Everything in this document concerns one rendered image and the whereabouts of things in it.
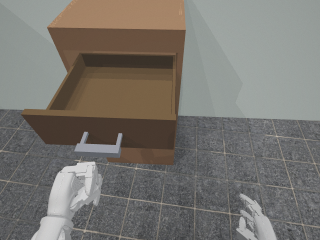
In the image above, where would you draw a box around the drawer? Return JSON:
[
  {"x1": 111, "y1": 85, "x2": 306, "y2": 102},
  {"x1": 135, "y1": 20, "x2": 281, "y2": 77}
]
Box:
[{"x1": 21, "y1": 53, "x2": 176, "y2": 150}]

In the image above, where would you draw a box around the right robot hand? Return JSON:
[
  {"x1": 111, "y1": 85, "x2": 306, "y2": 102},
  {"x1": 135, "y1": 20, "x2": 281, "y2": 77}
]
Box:
[{"x1": 236, "y1": 194, "x2": 277, "y2": 240}]

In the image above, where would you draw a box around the handle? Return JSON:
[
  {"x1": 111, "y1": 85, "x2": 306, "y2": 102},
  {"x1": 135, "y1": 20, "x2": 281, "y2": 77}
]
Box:
[{"x1": 74, "y1": 132, "x2": 123, "y2": 158}]

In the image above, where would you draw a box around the left robot hand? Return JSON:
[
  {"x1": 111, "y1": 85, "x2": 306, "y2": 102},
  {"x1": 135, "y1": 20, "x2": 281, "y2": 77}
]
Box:
[{"x1": 47, "y1": 161, "x2": 103, "y2": 220}]

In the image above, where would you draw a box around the robot left forearm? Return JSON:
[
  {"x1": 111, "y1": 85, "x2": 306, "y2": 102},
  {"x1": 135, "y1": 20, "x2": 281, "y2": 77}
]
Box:
[{"x1": 31, "y1": 215, "x2": 74, "y2": 240}]

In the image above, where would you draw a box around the cabinet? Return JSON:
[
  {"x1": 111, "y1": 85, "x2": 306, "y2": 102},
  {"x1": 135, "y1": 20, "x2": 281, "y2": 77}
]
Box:
[{"x1": 47, "y1": 0, "x2": 186, "y2": 165}]

